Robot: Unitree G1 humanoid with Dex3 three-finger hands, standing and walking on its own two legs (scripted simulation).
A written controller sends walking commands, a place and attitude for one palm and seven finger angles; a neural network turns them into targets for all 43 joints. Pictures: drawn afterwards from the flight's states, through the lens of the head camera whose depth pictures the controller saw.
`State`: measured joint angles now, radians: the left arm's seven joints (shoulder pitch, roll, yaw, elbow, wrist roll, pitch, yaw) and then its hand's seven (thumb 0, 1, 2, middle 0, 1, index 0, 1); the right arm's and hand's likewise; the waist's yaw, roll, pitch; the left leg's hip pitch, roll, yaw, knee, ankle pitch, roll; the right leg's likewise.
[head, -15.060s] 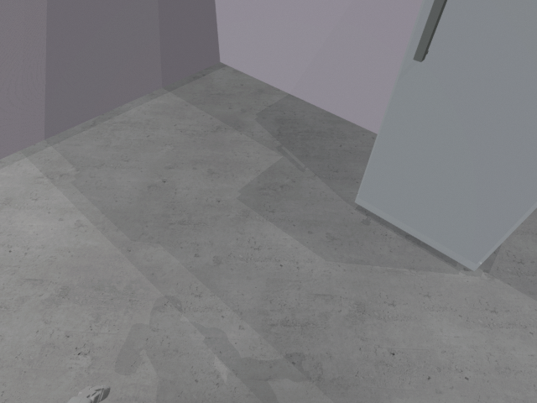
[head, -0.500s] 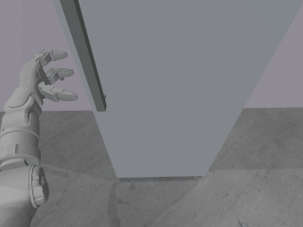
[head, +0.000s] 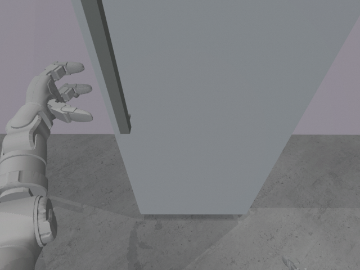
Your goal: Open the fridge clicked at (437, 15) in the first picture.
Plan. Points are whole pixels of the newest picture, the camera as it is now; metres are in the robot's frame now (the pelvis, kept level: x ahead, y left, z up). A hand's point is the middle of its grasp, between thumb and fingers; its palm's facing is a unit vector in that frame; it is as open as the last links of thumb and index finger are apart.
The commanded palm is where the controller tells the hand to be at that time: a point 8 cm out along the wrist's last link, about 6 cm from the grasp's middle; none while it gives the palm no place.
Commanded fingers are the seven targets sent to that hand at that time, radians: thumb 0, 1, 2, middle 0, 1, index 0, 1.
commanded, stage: move the hooked fingers beside the handle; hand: left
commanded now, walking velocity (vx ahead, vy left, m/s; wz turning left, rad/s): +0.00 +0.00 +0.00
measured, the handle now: (108, 49) +0.49 +0.16 +0.26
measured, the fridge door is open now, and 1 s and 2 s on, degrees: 0 0 0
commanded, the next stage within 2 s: feel for the door with the fingertips in 0.24 s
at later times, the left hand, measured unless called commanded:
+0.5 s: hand (82, 98) +0.41 +0.22 +0.19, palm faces +0.00 -1.00 +0.01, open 14.0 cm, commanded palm +0.39 +0.26 +0.18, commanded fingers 0.00 -0.50 0.30 -0.30 -1.20 -0.30 -1.20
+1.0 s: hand (91, 95) +0.42 +0.20 +0.19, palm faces +0.06 -1.00 +0.01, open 14.0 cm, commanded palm +0.40 +0.25 +0.18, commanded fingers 0.00 -0.50 0.30 -0.30 -1.20 -0.30 -1.20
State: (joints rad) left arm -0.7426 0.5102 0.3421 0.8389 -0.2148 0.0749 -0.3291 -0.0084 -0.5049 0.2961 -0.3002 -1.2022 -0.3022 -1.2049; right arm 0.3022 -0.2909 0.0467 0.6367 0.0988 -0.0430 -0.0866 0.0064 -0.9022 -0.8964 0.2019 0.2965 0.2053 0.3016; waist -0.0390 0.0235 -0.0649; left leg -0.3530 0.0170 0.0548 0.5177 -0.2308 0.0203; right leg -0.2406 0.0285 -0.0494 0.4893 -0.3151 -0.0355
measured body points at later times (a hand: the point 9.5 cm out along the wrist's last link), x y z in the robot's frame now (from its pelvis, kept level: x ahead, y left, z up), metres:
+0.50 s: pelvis -0.01 +0.01 +0.00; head +0.00 +0.00 +0.45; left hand +0.41 +0.27 +0.19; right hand +0.09 -0.25 -0.11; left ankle +0.02 +0.11 -0.74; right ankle -0.04 -0.09 -0.74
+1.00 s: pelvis -0.01 +0.00 +0.00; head +0.00 -0.01 +0.45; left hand +0.42 +0.25 +0.19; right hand +0.09 -0.26 -0.11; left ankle +0.02 +0.11 -0.74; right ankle -0.04 -0.09 -0.74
